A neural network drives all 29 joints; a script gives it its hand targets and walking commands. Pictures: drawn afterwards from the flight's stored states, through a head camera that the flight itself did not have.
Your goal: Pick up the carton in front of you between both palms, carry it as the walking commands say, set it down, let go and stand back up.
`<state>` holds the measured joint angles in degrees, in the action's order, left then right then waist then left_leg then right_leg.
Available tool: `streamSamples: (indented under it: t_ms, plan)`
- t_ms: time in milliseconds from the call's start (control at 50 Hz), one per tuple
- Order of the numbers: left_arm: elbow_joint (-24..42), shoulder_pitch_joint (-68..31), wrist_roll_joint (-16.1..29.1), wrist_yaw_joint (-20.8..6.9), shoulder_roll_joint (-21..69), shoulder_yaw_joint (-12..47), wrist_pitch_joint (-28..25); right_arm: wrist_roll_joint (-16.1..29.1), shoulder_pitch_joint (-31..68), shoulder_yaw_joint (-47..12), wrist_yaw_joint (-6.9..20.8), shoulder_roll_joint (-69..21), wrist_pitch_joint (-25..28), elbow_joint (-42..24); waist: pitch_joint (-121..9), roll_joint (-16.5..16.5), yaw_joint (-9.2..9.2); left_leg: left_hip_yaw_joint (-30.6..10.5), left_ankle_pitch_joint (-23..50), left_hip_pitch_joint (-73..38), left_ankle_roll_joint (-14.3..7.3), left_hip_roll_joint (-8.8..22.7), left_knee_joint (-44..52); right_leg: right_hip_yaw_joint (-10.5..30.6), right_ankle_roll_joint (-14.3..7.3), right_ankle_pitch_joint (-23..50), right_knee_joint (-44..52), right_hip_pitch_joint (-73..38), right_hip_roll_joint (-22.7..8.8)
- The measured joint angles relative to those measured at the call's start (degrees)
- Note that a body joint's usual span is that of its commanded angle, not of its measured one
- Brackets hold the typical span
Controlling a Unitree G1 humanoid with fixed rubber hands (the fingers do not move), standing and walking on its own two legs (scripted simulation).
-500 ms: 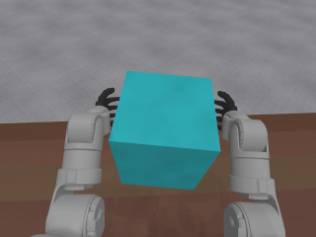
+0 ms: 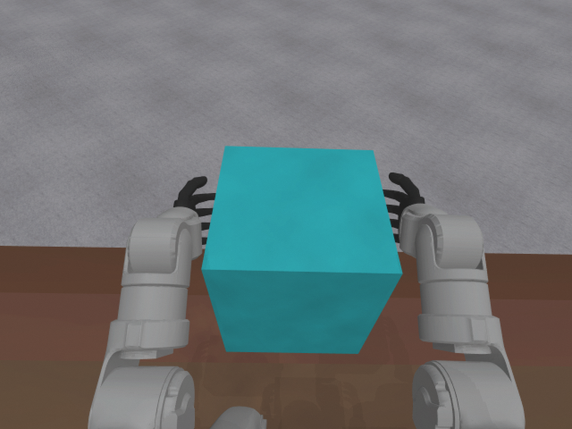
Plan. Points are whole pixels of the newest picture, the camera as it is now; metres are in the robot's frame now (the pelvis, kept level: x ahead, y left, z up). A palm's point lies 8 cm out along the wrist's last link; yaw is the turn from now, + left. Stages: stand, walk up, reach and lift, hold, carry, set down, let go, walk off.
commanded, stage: carry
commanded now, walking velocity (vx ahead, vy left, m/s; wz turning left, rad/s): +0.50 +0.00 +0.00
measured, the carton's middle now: (295, 256) +0.35 +0.02 +0.03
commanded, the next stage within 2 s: none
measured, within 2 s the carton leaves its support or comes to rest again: neither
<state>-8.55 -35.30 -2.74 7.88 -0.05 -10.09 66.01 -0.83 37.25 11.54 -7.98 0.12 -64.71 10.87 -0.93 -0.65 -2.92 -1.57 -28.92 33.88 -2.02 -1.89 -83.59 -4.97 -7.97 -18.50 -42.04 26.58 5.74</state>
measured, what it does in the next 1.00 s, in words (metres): goes down: left foot 0.11 m lower, then right foot 0.10 m lower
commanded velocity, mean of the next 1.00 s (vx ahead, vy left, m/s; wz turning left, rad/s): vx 0.35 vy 0.00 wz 0.00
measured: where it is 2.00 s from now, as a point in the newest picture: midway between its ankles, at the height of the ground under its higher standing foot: (288, 233)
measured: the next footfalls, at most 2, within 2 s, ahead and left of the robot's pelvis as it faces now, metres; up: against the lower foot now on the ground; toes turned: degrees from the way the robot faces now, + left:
left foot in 0.30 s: +0.39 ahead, +0.09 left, -0.11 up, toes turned +1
right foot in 0.74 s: +0.70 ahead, -0.03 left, -0.21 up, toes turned -1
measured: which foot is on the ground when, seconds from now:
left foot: up 0.00-0.28, down 0.30-0.74, up 0.76-1.00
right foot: down 0.00-0.32, up 0.34-0.72, down 0.74-1.00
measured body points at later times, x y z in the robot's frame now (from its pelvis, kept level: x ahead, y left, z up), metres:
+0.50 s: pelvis +0.35 +0.05 -0.11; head +0.39 +0.05 +0.34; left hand +0.73 +0.17 -0.03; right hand +0.71 -0.13 -0.03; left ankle +0.35 +0.09 -0.81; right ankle +0.37 -0.09 -0.75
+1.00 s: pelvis +0.69 +0.01 -0.22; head +0.74 +0.01 +0.23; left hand +1.04 +0.20 -0.14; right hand +1.07 -0.10 -0.14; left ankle +0.78 +0.17 -0.86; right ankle +0.66 -0.03 -0.92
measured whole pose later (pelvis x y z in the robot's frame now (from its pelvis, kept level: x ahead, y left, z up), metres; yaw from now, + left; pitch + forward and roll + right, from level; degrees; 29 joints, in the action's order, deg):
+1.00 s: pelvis +0.69 +0.01 -0.22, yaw +1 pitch +4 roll +1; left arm -10.9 -34.5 0.1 8.7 -0.8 -8.5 63.9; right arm -3.5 34.4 13.2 -7.8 -2.0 -64.8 8.2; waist 1.1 -0.5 -5.8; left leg -2.7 -11.4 43.8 -2.2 1.9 -63.4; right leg -4.6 -7.9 -26.9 -45.8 22.7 5.0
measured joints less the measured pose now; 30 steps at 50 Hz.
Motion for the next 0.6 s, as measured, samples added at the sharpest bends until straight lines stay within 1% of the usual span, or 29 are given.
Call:
streamSamples:
  t_ms: [40,80,140,200,240,260,280,300,320,340,360,380,400,440,500,520,560,600]
  plan:
    - [-0.62,0.57,1.28,0.36,-0.42,0.6,-0.18,-1.35,-1.08,0.68,0.04,-1.11,-0.72,-1.12,0.86,-0.05,-1.12,-1.12,2.15,4.01,0.66,1.72,9.29,-0.1,-0.22,-3.19,-1.43,-1.31,-0.05]
    - [-1.02,0.66,2.04,0.54,-0.53,0.96,-0.81,-2.14,-1.91,1.47,0.09,-1.82,-0.85,-2.43,1.64,0.09,-2.0,-1.33,7.42,7.37,0.58,2.97,15.5,0.04,-0.07,-5.97,-2.37,-2.74,-0.19]
    - [-1.35,0.26,2.62,0.7,-0.4,1.38,-2.25,-2.78,-2.98,2.22,0.22,-2.26,-0.39,-4.67,2.14,0.51,-3.24,-1.2,23.34,9.83,-0.24,3.83,25.35,0.84,0.49,-10.84,-4.76,-4.82,-0.28]
    - [-1.09,-0.19,2.98,0.87,-0.07,1.95,-3.59,-3.04,-3.95,2.68,0.43,-2.22,-0.08,-7.38,1.83,1.87,-4.4,0.09,35.7,6.94,-0.46,3.41,41.4,1.69,1.07,-16.94,-7.9,-7.84,0.18]
    - [-0.59,-0.57,3.19,0.9,-0.02,2.09,-4.05,-3.17,-4.28,2.79,0.47,-2.28,-0.05,-9.01,0.92,2.77,-4.75,1.93,42.12,3.33,-0.87,2.55,50.46,2.07,1.49,-21.82,-10.74,-10.14,0.67]
    - [-0.49,-0.85,3.37,0.9,-0.2,1.98,-4.12,-3.37,-4.13,2.73,0.49,-2.4,0.01,-9.28,0.37,3.06,-4.48,3.15,45.64,1.23,-1.36,2.04,53.06,1.98,1.68,-24.05,-13.4,-11.03,0.82]
    - [-0.51,-1.02,3.67,0.89,-0.55,1.71,-4.09,-3.69,-3.8,2.48,0.51,-2.6,0.15,-9.02,-0.14,3.26,-3.63,4.52,47.43,-1.57,-2.09,1.49,54.7,1.37,2.0,-22.68,-17.76,-11.41,0.63]
    - [-0.48,-1.07,4.13,0.82,-1.25,1.33,-3.86,-4.2,-3.2,1.98,0.51,-2.96,0.29,-8.27,-0.78,3.09,-2.33,5.4,43.91,-5.07,-3.03,0.84,55.65,0.81,2.26,-18.5,-24.48,-10.75,0.1]
    - [-0.92,-1.63,4.5,0.63,-1.97,1.08,-3.84,-4.71,-2.5,1.57,0.52,-3.14,0.61,-7.5,-1.17,2.01,-0.69,5.68,34.8,-6.43,-3.74,-0.37,53.82,1.11,3.36,-17.89,-32.77,-8.68,-0.85]
    - [-1.69,-2.29,4.51,0.42,-2.35,0.74,-3.93,-4.88,-1.81,1.17,0.54,-2.99,0.97,-6.42,-1.09,0.86,0.72,6.02,27.93,-6.04,-4.28,-1.67,50.15,2.46,4.61,-18.06,-40.28,-6.01,-1.44]
    - [-2.18,-2.28,4.15,0.25,-2.33,0.43,-3.68,-4.67,-1.43,0.66,0.54,-2.6,1.01,-5.1,-1.25,0.83,1.9,5.83,20.63,-6.26,-4.63,-2.36,47.37,3.62,5.23,-17.4,-45.03,-3.17,-1.42]
    - [-2.46,-2.01,3.66,0.17,-2.06,0.28,-3.12,-4.19,-1.4,0.28,0.52,-2.16,0.75,-4.05,-1.45,1.19,3.11,5.49,14.77,-6.62,-4.92,-2.83,45.57,4.26,5.64,-16.53,-47.07,-0.28,-1.73]
    - [-2.6,-1.78,3.08,0.17,-1.66,0.13,-2.42,-3.51,-1.58,-0.03,0.46,-1.69,0.41,-3.29,-1.39,1.34,4.23,5.51,12.38,-6.65,-4.73,-3.16,43.95,4.92,5.88,-14.41,-46.7,2.62,-2.45]
    - [-2.47,-1.18,1.82,0.16,-0.66,-0.43,-1.25,-1.89,-2.08,-0.58,0.18,-0.84,0.01,-2.14,-0.91,1.53,5.85,5.86,9.62,-7.01,-5.33,-3.43,41.16,6.36,6.24,-10.41,-41.45,8.01,-3.97]
    - [-0.97,0.27,0.29,0.11,0.66,-1.53,-0.57,0.01,-2.7,-1.34,-0.28,-0.24,0.53,-1.22,0.31,1.31,7.67,5.96,5.4,-9.13,-5.84,-3.62,39.67,7.29,7.03,-6.42,-28.07,13.38,-6.15]
    - [-0.23,0.72,-0.16,0.05,0.97,-1.77,-0.58,0.35,-2.67,-1.63,-0.51,-0.22,0.86,-1.07,0.79,1.2,8.16,5.87,4.18,-10.03,-5.8,-3.66,39.42,7.28,6.84,-3.25,-25.26,14.85,-6.6]
    - [1.57,1.55,-0.67,0.03,1.44,-2.37,-0.75,0.97,-2.34,-1.97,-0.63,-0.15,1.67,-0.93,1.45,0.94,9.07,5.48,1.32,-11.65,-5.55,-3.76,38.28,7.17,6.21,7.47,-19.28,17.0,-7.13]
    - [3.59,2.25,-0.98,0.02,1.7,-2.86,-1.01,1.42,-1.85,-2.27,-0.7,-0.19,2.57,-1.03,1.75,0.35,9.86,5.0,-2.23,-13.49,-5.27,-4.01,36.45,6.76,5.77,18.79,-10.02,16.88,-7.15]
